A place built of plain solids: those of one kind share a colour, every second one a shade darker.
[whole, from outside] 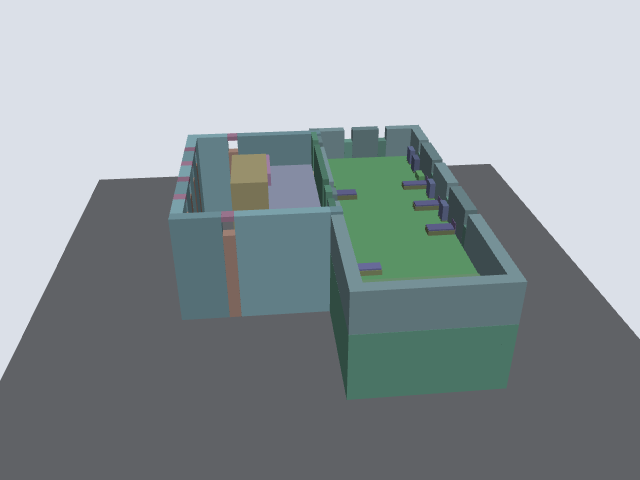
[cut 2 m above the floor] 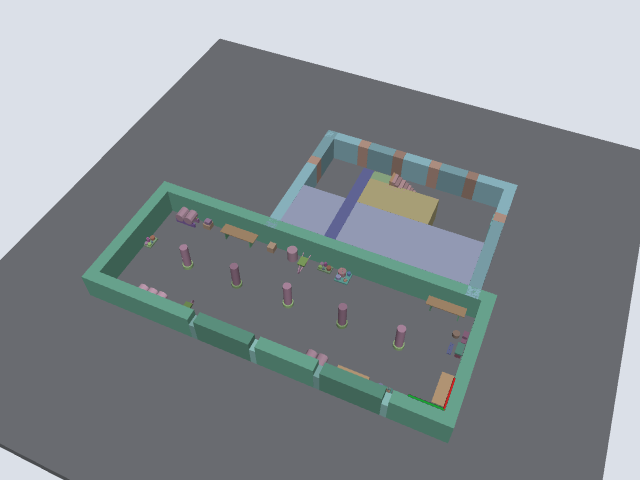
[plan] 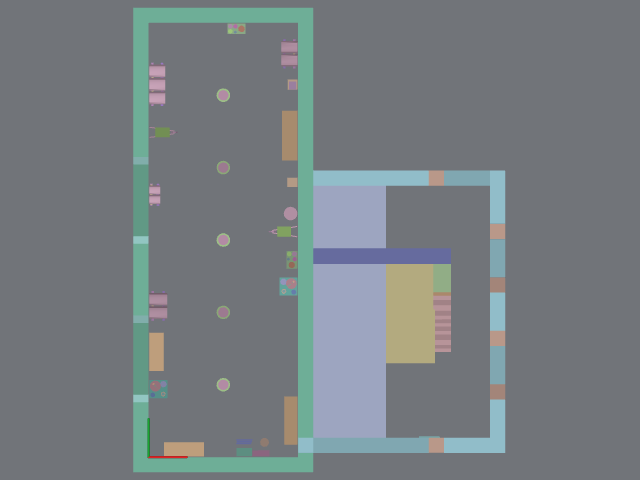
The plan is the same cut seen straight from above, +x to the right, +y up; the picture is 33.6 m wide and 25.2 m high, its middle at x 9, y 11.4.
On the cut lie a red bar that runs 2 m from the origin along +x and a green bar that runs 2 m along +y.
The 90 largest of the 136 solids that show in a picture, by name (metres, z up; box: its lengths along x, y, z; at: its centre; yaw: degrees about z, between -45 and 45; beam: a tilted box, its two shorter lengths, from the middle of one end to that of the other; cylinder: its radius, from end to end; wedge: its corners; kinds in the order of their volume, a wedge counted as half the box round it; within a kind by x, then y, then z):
{
 "wall_undercroft_1": {"box": [0.8, 3.68, 5.0], "at": [-0.4, 1.04, 2.2]},
 "wall_undercroft_2": {"box": [0.8, 3.76, 5.0], "at": [-0.4, 5.16, 2.2]},
 "wall_undercroft_3": {"box": [0.8, 3.76, 5.0], "at": [-0.4, 9.32, 2.2]},
 "wall_undercroft_4": {"box": [0.8, 3.76, 5.0], "at": [-0.4, 13.48, 2.2]},
 "wall_undercroft_5": {"box": [0.8, 7.84, 5.0], "at": [-0.4, 19.68, 2.2]},
 "wall_undercroft_6": {"box": [9.45, 0.8, 5.0], "at": [3.92, -0.4, 2.2]},
 "wall_undercroft_7": {"box": [9.45, 0.8, 5.0], "at": [3.92, 23.2, 2.2]},
 "wall_undercroft_8": {"box": [0.8, 24.4, 5.0], "at": [8.25, 11.4, 2.2]},
 "floor_gallery_1": {"box": [3.81, 9.12, 5.31], "at": [10.56, 5.58, 2.35]},
 "floor_gallery_2": {"box": [3.81, 3.28, 5.31], "at": [10.56, 12.61, 2.35]},
 "wall_vestibule_1": {"box": [0.8, 0.8, 8.01], "at": [8.25, 0.62, 3.71]},
 "wall_vestibule_2": {"box": [0.8, 0.8, 8.01], "at": [8.25, 14.65, 3.71]},
 "wall_vestibule_3": {"box": [6.86, 0.8, 8.01], "at": [11.28, 0.62, 3.71]},
 "wall_vestibule_4": {"box": [6.86, 0.8, 8.01], "at": [11.28, 14.65, 3.71]},
 "wall_vestibule_5": {"box": [3.22, 0.8, 8.01], "at": [17.12, 0.62, 3.71]},
 "wall_vestibule_6": {"box": [3.22, 0.8, 8.01], "at": [17.12, 14.65, 3.71]},
 "wall_vestibule_7": {"box": [0.8, 2.8, 8.01], "at": [18.33, 1.62, 3.71]},
 "wall_vestibule_8": {"box": [0.8, 2.01, 8.01], "at": [18.33, 4.83, 3.71]},
 "wall_vestibule_9": {"box": [0.8, 2.01, 8.01], "at": [18.33, 7.64, 3.71]},
 "wall_vestibule_10": {"box": [0.8, 2.01, 8.01], "at": [18.33, 10.44, 3.71]},
 "wall_vestibule_11": {"box": [0.8, 2.8, 8.01], "at": [18.33, 13.65, 3.71]},
 "wall_dorter_1": {"box": [0.8, 3.6, 2.8], "at": [-0.4, 1.0, 6.11]},
 "wall_dorter_2": {"box": [0.8, 3.61, 2.8], "at": [-0.4, 5.16, 6.11]},
 "wall_dorter_3": {"box": [0.8, 3.61, 2.8], "at": [-0.4, 9.32, 6.11]},
 "wall_dorter_4": {"box": [0.8, 3.61, 2.8], "at": [-0.4, 13.48, 6.11]},
 "wall_dorter_5": {"box": [0.8, 7.76, 2.8], "at": [-0.4, 19.72, 6.11]},
 "wall_dorter_6": {"box": [2.91, 0.8, 2.8], "at": [0.66, -0.4, 6.11]},
 "wall_dorter_7": {"box": [2.23, 0.8, 2.8], "at": [3.92, -0.4, 6.11]},
 "wall_dorter_8": {"box": [9.45, 0.8, 2.8], "at": [3.92, 23.2, 6.11]},
 "wall_dorter_9": {"box": [2.91, 0.8, 2.8], "at": [7.19, -0.4, 6.11]},
 "wall_dorter_10": {"box": [0.8, 3.3, 2.8], "at": [8.25, 0.85, 6.11]},
 "wall_dorter_11": {"box": [0.8, 6.62, 2.8], "at": [8.25, 6.77, 6.11]},
 "wall_dorter_12": {"box": [0.8, 1.11, 2.8], "at": [8.25, 11.58, 6.11]},
 "wall_dorter_13": {"box": [0.8, 10.52, 2.8], "at": [8.25, 18.34, 6.11]},
 "wall_core_1": {"box": [2.58, 5.2, 7.76], "at": [13.75, 7.54, 3.83]},
 "floor_dorter_1": {"box": [7.85, 22.8, 0.4], "at": [3.92, 11.4, 4.81]},
 "wall_vestibule_under_light_1": {"box": [0.8, 0.8, 6.66], "at": [15.11, 0.62, 3.03]},
 "wall_vestibule_under_light_2": {"box": [0.8, 0.8, 6.66], "at": [15.11, 14.65, 3.03]},
 "wall_vestibule_under_light_3": {"box": [0.8, 0.8, 6.66], "at": [18.33, 3.43, 3.03]},
 "wall_vestibule_under_light_4": {"box": [0.8, 0.8, 6.66], "at": [18.33, 6.23, 3.03]},
 "wall_vestibule_under_light_5": {"box": [0.8, 0.8, 6.66], "at": [18.33, 9.04, 3.03]},
 "wall_vestibule_under_light_6": {"box": [0.8, 0.8, 6.66], "at": [18.33, 11.85, 3.03]},
 "mass_under_upper_1": {"box": [7.22, 0.83, 2.68], "at": [12.26, 10.55, 1.04]},
 "wall_wallhead_1": {"box": [0.45, 1.93, 3.0], "at": [8.43, 1.54, 6.21]},
 "wall_wallhead_2": {"box": [0.45, 6.62, 3.0], "at": [8.43, 6.77, 6.21]},
 "wall_wallhead_3": {"box": [0.45, 1.11, 3.0], "at": [8.43, 11.58, 6.21]},
 "wall_wallhead_4": {"box": [0.45, 1.62, 3.0], "at": [8.43, 13.89, 6.21]},
 "fill_under_steps_1": {"wedge": [[14.95, 5.29, -0.3], [14.95, 5.29, -0.24], [14.95, 8.66, -0.3], [14.95, 8.66, 2.46], [15.87, 5.29, -0.3], [15.87, 5.29, -0.24], [15.87, 8.66, -0.3], [15.87, 8.66, 2.46]]},
 "mass_under_head_1": {"box": [0.93, 1.49, 2.68], "at": [15.41, 9.39, 1.04]},
 "floor_dais_1": {"box": [7.85, 3.8, 0.1], "at": [3.92, 20.9, 5.06]},
 "pier_undercroft_1": {"cylinder": 0.27, "from": [3.92, 3.8, 0.26], "to": [3.92, 3.8, 2.9]},
 "pier_undercroft_2": {"cylinder": 0.27, "from": [3.92, 7.6, 0.27], "to": [3.92, 7.6, 2.9]},
 "pier_undercroft_3": {"cylinder": 0.27, "from": [3.92, 11.4, 0.24], "to": [3.92, 11.4, 2.9]},
 "pier_undercroft_4": {"cylinder": 0.27, "from": [3.92, 15.2, 0.23], "to": [3.92, 15.2, 2.9]},
 "pier_undercroft_5": {"cylinder": 0.27, "from": [3.92, 19.0, 0.27], "to": [3.92, 19.0, 2.9]},
 "wall_dorter_under_light_1": {"box": [0.8, 0.55, 1.75], "at": [-0.4, 15.56, 5.58]},
 "wall_dorter_under_light_2": {"box": [0.7, 0.8, 1.75], "at": [2.46, -0.4, 5.58]},
 "wall_dorter_under_light_3": {"box": [0.7, 0.8, 1.75], "at": [5.39, -0.4, 5.58]},
 "bed_frame_dorter_1": {"box": [1.87, 0.86, 0.33], "at": [0.96, 13.57, 5.17]},
 "bed_frame_dorter_2": {"box": [1.9, 0.79, 0.34], "at": [0.98, 9.94, 5.18]},
 "bed_frame_dorter_3": {"box": [1.96, 0.75, 0.31], "at": [1.01, 6.38, 5.17]},
 "bed_frame_dorter_4": {"box": [2.0, 0.87, 0.36], "at": [6.82, 7.61, 5.19]},
 "bed_frame_dorter_5": {"box": [1.95, 0.76, 0.35], "at": [6.84, 18.05, 5.19]},
 "wall_undercroft_under_light_1": {"box": [0.8, 0.4, 1.75], "at": [-0.4, 3.08, 0.57]},
 "wall_undercroft_under_light_2": {"box": [0.8, 0.4, 1.75], "at": [-0.4, 7.24, 0.57]},
 "wall_undercroft_under_light_3": {"box": [0.8, 0.4, 1.75], "at": [-0.4, 11.4, 0.57]},
 "wall_undercroft_under_light_4": {"box": [0.8, 0.4, 1.75], "at": [-0.4, 15.56, 0.57]},
 "aumbry_carcase_dorter_1": {"box": [0.42, 1.04, 1.19], "at": [0.25, 1.49, 5.69]},
 "aumbry_carcase_dorter_2": {"box": [0.41, 0.94, 1.19], "at": [0.25, 8.1, 5.69]},
 "aumbry_carcase_dorter_3": {"box": [0.42, 0.95, 1.14], "at": [0.25, 11.68, 5.67]},
 "aumbry_carcase_dorter_4": {"box": [0.45, 1.03, 1.12], "at": [0.26, 3.21, 5.66]},
 "wall_vestibule_over_light_1": {"box": [0.8, 0.8, 0.35], "at": [15.11, 0.62, 7.54]},
 "wall_vestibule_over_light_2": {"box": [0.8, 0.8, 0.35], "at": [15.11, 14.65, 7.54]},
 "wall_vestibule_over_light_3": {"box": [0.8, 0.8, 0.35], "at": [18.33, 3.43, 7.54]},
 "wall_vestibule_over_light_4": {"box": [0.8, 0.8, 0.35], "at": [18.33, 6.23, 7.54]},
 "wall_vestibule_over_light_5": {"box": [0.8, 0.8, 0.35], "at": [18.33, 9.04, 7.54]},
 "wall_vestibule_over_light_6": {"box": [0.8, 0.8, 0.35], "at": [18.33, 11.85, 7.54]},
 "parapet_gallery_1": {"box": [0.3, 3.92, 1.03], "at": [12.31, 2.98, 5.52]},
 "bed_pallet_dorter_1": {"box": [1.75, 0.8, 0.11], "at": [0.99, 13.57, 5.39]},
 "bed_pallet_dorter_2": {"box": [1.78, 0.73, 0.11], "at": [1.01, 9.94, 5.4]},
 "bed_pallet_dorter_3": {"box": [1.84, 0.69, 0.11], "at": [1.04, 6.38, 5.38]},
 "bed_pallet_dorter_4": {"box": [1.88, 0.81, 0.11], "at": [6.79, 7.61, 5.43]},
 "bed_pallet_dorter_5": {"box": [1.83, 0.7, 0.11], "at": [6.81, 18.05, 5.42]},
 "cask_undercroft_1": {"cylinder": 0.35, "from": [7.46, 12.79, 0.0], "to": [7.46, 12.79, 0.94]},
 "tub_stand_undercroft_1": {"box": [0.96, 0.96, 0.17], "at": [0.51, 3.57, 0.04]},
 "tub_stand_undercroft_2": {"box": [0.95, 0.95, 0.17], "at": [7.34, 8.96, 0.04]},
 "chest_dorter_1": {"box": [0.49, 1.19, 0.51], "at": [0.27, 4.89, 5.26]},
 "crate_undercroft_1": {"box": [0.55, 0.49, 0.54], "at": [7.55, 14.43, 0.22]},
 "crate_undercroft_2": {"box": [0.52, 0.54, 0.49], "at": [7.56, 19.55, 0.19]},
 "table_top_undercroft_1": {"box": [0.82, 2.61, 0.06], "at": [7.41, 16.88, 0.71]}
}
